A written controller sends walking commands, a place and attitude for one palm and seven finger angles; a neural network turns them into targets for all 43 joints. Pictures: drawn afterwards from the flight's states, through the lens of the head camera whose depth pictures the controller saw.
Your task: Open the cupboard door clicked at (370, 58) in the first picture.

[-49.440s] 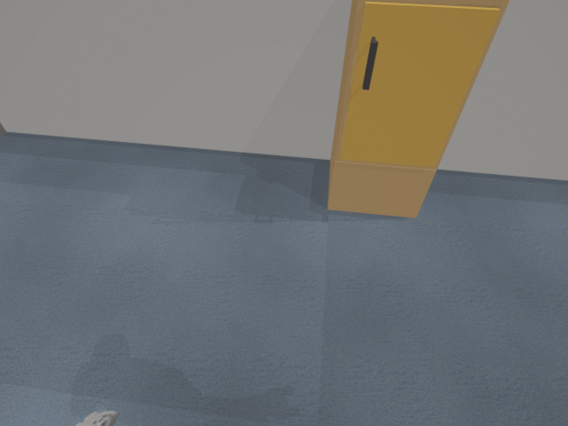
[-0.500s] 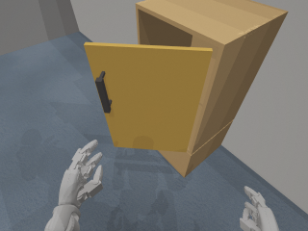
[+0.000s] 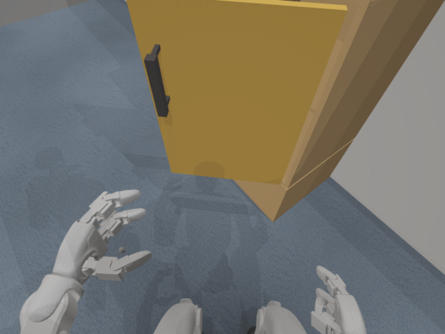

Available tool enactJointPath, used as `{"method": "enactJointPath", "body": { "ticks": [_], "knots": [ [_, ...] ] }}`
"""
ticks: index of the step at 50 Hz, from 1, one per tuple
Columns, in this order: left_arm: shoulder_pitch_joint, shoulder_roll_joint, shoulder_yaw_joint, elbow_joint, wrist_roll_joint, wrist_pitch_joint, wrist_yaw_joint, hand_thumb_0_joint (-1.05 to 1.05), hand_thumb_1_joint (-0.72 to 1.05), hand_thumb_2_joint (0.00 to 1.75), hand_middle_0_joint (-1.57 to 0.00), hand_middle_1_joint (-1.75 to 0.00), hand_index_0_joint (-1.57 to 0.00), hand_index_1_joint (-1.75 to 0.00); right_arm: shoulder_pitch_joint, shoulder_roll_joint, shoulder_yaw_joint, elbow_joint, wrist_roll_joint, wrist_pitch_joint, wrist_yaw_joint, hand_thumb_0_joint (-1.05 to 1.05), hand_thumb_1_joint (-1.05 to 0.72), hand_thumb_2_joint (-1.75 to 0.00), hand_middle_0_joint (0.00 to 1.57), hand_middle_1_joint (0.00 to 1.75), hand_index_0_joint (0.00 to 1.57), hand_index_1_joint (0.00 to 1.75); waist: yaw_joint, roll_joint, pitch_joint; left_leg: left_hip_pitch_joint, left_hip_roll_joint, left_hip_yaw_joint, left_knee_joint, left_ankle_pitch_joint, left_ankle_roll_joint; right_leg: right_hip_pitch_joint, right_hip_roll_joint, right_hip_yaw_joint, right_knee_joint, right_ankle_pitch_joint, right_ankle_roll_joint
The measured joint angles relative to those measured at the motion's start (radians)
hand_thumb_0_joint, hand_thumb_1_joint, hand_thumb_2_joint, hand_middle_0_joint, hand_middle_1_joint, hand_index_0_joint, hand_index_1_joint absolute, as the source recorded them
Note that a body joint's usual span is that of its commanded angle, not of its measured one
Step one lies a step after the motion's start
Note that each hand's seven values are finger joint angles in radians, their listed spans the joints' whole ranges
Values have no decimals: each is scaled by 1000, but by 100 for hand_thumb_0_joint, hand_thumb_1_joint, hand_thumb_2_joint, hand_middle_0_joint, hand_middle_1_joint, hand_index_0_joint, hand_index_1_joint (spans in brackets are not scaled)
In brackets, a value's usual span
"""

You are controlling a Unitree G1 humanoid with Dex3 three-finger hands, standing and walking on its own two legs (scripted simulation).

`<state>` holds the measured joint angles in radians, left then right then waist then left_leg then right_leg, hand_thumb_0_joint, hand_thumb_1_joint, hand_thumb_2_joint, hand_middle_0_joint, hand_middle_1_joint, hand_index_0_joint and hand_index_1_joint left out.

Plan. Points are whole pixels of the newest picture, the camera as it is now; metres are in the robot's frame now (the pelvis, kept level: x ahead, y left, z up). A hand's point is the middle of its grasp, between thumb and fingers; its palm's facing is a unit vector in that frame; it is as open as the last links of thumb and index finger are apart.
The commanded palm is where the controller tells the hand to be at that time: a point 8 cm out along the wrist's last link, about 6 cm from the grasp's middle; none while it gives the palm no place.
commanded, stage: raise the hand with hooked fingers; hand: left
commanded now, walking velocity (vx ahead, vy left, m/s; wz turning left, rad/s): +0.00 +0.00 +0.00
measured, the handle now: (160, 82) +0.61 +0.17 +0.07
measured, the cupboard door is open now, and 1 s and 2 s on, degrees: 45 45 45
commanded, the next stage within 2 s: move the hooked fingers beside the handle in 1.30 s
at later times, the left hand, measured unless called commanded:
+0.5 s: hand (62, 215) +0.28 +0.26 +0.08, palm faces -0.01 -1.00 -0.07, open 13.6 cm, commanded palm +0.26 +0.31 +0.08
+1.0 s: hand (53, 191) +0.32 +0.29 +0.09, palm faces -0.08 -1.00 -0.03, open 14.0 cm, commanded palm +0.29 +0.34 +0.09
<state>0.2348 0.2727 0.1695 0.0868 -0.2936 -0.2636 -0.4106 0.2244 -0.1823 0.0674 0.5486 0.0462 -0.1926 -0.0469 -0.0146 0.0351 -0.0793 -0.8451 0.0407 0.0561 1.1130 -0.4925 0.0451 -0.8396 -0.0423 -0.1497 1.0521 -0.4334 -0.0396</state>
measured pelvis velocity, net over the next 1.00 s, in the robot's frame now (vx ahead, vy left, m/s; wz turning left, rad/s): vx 0.03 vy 0.02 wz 0.00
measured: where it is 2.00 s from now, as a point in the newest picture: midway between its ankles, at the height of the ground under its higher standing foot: outside the picture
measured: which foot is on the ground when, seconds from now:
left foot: down 0.00-1.00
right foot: down 0.00-1.00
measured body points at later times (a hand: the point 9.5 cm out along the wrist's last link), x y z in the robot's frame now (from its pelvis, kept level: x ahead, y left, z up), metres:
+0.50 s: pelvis +0.02 +0.02 +0.02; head +0.08 +0.04 +0.47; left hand +0.27 +0.32 +0.09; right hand +0.21 -0.22 -0.04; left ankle +0.03 +0.09 -0.66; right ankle +0.05 -0.10 -0.66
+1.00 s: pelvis +0.03 +0.02 +0.03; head +0.10 +0.03 +0.48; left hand +0.31 +0.34 +0.09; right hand +0.17 -0.24 -0.05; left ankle +0.03 +0.09 -0.66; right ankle +0.05 -0.10 -0.66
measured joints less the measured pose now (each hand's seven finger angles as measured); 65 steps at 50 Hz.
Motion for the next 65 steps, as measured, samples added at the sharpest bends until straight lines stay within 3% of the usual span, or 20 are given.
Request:
{"method": "enactJointPath", "body": {
  "ticks": [3,6,10,16,23,27,31,39,47,57,65],
  "knots": [
    [52,-9,45,-26,-17,6,65,1,10,56,-26,-82,-26,-82,52,-12,-21,2,-4,0,-4,2,-90,-90,21,30,20,30,-9,-9,-7,41,-3,17,-51,16,4,32,2,16,-45,18,8],
    [81,-4,79,-41,-9,-65,110,1,3,53,-27,-86,-26,-86,85,-43,-43,12,-11,-14,-6,2,-90,-90,21,30,20,30,-4,-14,-14,56,-9,17,-70,20,9,49,-2,16,-64,23,13],
    [46,24,93,16,0,-141,81,0,-6,49,-27,-92,-27,-92,84,-95,-56,28,-9,-35,-9,2,-90,-90,21,30,20,30,-2,-13,-14,37,-20,3,-52,14,16,41,-5,11,-52,16,19],
    [-17,53,80,80,-10,-87,-17,0,-20,43,-28,-101,-28,-101,39,-121,-60,19,2,-64,-23,2,-90,-90,20,30,20,30,-5,-17,-1,58,-20,2,-60,9,21,65,-2,12,-69,16,25],
    [-67,79,147,91,-41,-80,-7,0,-36,36,-30,-112,-29,-112,23,-95,-40,-14,-5,-71,-13,2,-90,-90,20,30,20,30,3,-25,-8,121,-21,0,-111,16,19,131,3,12,-126,25,29],
    [-125,101,171,161,-38,-49,-40,-1,-43,33,-30,-116,-30,-116,14,-95,-21,-20,-4,-58,-7,2,-90,-90,20,30,20,30,13,-16,-3,130,-25,-4,-123,18,21,144,1,7,-140,27,31],
    [-164,122,181,217,-32,-8,-94,-1,-46,32,-30,-118,-30,-118,14,-94,-10,-16,-6,-49,-9,1,-90,-90,21,30,20,30,18,-9,4,137,-25,-4,-135,21,22,152,2,8,-155,31,33],
    [-253,161,254,287,-63,-39,-146,-1,-49,31,-30,-120,-30,-120,38,-97,-8,14,-12,-43,-15,2,-90,-90,21,30,20,30,17,-15,16,157,-22,-3,-158,27,17,171,8,9,-178,38,30],
    [-293,195,272,379,-78,-1,-210,-1,-49,30,-30,-120,-30,-120,66,-122,-25,18,-6,-32,-7,2,-90,-90,21,30,20,30,0,-6,8,163,-21,8,-188,42,18,169,11,20,-203,54,30],
    [-270,156,281,360,-66,-64,-174,-1,-49,30,-30,-120,-30,-120,77,-122,-34,10,-14,-32,1,2,-90,-90,21,30,20,30,-10,-25,13,164,-15,9,-184,45,11,165,16,22,-192,54,21],
    [-270,166,274,381,-72,-56,-189,-1,-50,30,-30,-120,-30,-120,64,-113,-23,11,-8,-32,-9,2,-90,-90,21,30,20,30,-7,-13,10,174,-15,4,-188,51,7,176,17,18,-196,57,17]
  ]
}}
